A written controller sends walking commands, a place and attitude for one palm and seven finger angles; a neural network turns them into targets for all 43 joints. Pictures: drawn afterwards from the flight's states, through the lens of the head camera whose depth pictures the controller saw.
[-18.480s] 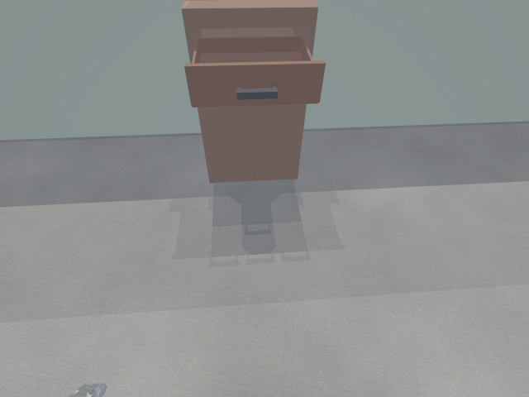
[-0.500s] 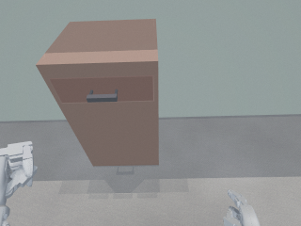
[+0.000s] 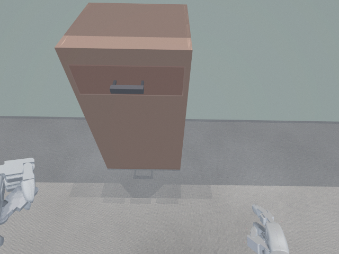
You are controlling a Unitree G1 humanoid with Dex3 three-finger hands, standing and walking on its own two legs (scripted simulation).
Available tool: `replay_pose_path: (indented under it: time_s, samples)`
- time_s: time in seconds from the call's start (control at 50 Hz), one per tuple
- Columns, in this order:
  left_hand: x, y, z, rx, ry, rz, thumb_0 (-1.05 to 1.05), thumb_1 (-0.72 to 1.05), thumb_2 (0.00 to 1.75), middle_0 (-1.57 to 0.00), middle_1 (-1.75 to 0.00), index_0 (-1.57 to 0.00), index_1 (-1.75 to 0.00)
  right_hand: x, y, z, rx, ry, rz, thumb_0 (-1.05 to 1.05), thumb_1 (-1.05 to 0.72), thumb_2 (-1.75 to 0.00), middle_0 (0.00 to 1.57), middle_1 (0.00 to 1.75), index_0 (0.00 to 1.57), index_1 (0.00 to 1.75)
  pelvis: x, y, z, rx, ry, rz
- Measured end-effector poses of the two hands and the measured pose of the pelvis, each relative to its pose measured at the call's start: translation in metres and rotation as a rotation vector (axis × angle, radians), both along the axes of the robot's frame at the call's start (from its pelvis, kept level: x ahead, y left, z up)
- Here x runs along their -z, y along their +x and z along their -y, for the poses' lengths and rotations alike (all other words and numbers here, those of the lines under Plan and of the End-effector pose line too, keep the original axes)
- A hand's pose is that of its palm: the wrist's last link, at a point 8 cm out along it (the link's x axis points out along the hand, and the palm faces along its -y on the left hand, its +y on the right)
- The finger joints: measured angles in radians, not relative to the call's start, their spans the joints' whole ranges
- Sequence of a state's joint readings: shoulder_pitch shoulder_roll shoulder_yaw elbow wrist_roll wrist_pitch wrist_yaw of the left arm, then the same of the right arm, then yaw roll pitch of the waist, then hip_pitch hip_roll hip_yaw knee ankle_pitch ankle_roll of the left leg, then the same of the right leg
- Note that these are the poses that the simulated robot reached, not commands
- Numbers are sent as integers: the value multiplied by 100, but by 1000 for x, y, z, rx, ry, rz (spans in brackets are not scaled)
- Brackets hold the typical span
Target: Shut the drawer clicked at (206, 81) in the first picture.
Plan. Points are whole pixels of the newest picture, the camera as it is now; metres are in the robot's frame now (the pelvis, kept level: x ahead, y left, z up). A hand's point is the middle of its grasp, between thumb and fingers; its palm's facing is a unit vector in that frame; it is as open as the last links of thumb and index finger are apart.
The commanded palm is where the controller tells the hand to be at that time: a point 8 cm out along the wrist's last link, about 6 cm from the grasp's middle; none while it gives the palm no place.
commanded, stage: step back with the hand held close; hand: left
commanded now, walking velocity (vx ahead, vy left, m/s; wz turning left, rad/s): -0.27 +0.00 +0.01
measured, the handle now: (127, 86) +0.71 +0.22 -0.04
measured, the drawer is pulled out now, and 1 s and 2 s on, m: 0.00 0.00 0.00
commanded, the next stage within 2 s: stop stepping back and stand still in 0.64 s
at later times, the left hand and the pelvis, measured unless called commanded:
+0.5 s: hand out of the picture +0.14 +0.27 +0.18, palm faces +0.38 -0.79 -0.48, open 3.2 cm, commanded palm +0.07 +0.30 +0.18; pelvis -0.05 +0.02 +0.01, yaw +0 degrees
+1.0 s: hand out of the picture +0.03 +0.26 +0.16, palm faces +0.41 -0.84 -0.36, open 3.2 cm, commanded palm -0.02 +0.28 +0.18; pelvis -0.17 +0.01 -0.01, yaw -3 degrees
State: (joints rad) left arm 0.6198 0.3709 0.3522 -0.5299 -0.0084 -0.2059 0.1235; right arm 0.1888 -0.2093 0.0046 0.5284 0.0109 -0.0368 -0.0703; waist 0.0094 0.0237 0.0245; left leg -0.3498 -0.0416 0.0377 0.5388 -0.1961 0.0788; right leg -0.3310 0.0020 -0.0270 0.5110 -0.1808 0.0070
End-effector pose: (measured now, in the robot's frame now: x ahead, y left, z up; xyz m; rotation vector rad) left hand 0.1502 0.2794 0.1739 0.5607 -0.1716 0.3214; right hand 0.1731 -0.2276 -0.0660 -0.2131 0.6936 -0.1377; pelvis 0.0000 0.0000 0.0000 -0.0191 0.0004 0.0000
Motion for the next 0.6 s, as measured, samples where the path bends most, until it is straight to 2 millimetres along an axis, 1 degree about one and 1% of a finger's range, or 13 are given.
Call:
replay_pose_path:
  time_s: [0.12, 0.2, 0.26, 0.32, 0.38, 0.44, 0.48, 0.54, 0.6]
  samples:
    - [-7, -20, 1, -2, 31, 74, 1, 89, 90, -140, -160, -140, -160, 6, -18, 1, -32, -23, -16, 1, -91, -90, 21, 30, 20, 30, 6, -15, 3, -25, -10, 7]
    - [-11, -27, 1, 18, 13, 122, 1, 89, 90, -140, -160, -140, -160, 7, -32, 6, -21, -44, -41, 1, -91, -90, 21, 30, 21, 30, 6, -23, 1, -24, -20, -1]
    - [-8, -29, -3, 46, -16, 150, 1, 89, 90, -140, -160, -140, -160, 7, -45, 9, 1, -70, -65, 1, -91, -90, 21, 30, 21, 30, 8, -30, -5, -28, -28, -1]
    - [-1, -30, -11, 68, -13, 146, 1, 89, 90, -140, -160, -140, -160, 5, -57, 8, 30, -92, -70, 1, -91, -90, 21, 30, 20, 30, 10, -38, -11, -24, -38, 1]
    - [-1, -33, -21, 66, 33, 117, 1, 89, 90, -140, -160, -140, -160, 2, -67, 3, 41, -98, -64, 1, -91, -90, 21, 30, 20, 30, 7, -45, -16, -37, -60, -8]
    - [-14, -41, -29, 49, 60, 127, 1, 89, 90, -141, -160, -140, -160, -3, -74, -7, 25, -87, -70, 1, -91, -90, 21, 30, 20, 30, 0, -49, -17, -41, -85, -47]
    - [-22, -49, -30, 48, 59, 147, 1, 89, 90, -140, -160, -140, -160, -7, -76, -13, 8, -80, -71, 1, -91, -90, 21, 30, 20, 30, -4, -52, -17, -23, -88, -80]
    - [-23, -56, -25, 73, 23, 150, 1, 89, 90, -140, -160, -140, -160, -10, -78, -21, -21, -68, -64, 1, -91, -90, 21, 30, 20, 30, -7, -61, -15, 12, -75, -126]
    - [-15, -60, -13, 122, -16, 124, 1, 89, 90, -140, -160, -140, -160, -8, -82, -25, -52, -55, -46, 1, -91, -90, 21, 30, 20, 30, -7, -80, -12, 41, -67, -147]
